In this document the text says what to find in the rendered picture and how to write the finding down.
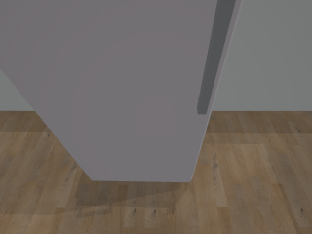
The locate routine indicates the handle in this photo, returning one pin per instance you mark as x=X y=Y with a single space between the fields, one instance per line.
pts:
x=222 y=18

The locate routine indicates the fridge door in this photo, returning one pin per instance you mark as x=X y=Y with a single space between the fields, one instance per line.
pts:
x=116 y=81

